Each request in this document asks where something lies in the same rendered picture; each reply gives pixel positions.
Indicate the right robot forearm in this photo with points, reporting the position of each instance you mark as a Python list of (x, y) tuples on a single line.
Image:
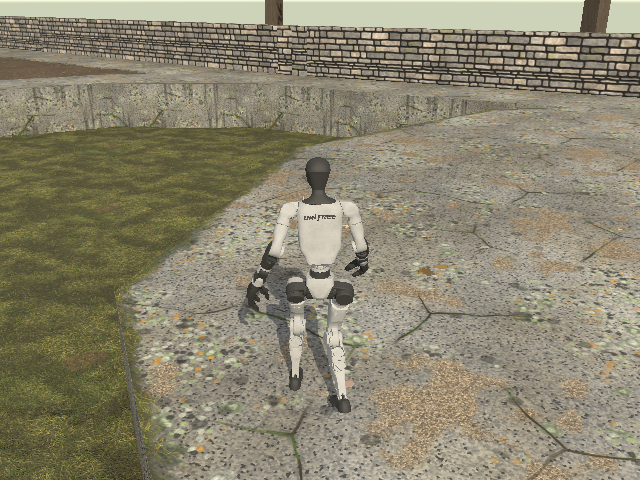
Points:
[(362, 257)]

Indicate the robot left upper arm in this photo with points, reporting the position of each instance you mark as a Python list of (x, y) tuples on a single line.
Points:
[(287, 211)]

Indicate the robot torso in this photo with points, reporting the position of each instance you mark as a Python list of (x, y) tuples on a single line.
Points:
[(319, 236)]

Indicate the left robot shin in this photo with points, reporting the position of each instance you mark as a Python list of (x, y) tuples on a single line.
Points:
[(295, 349)]

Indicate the robot right upper arm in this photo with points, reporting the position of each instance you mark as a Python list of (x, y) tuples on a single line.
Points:
[(350, 210)]

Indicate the left robot forearm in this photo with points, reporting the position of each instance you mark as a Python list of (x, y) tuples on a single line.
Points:
[(264, 268)]

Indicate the robot left hand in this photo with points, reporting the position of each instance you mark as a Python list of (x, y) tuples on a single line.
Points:
[(251, 295)]

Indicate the robot right hand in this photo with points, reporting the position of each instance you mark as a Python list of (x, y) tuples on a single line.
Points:
[(354, 264)]

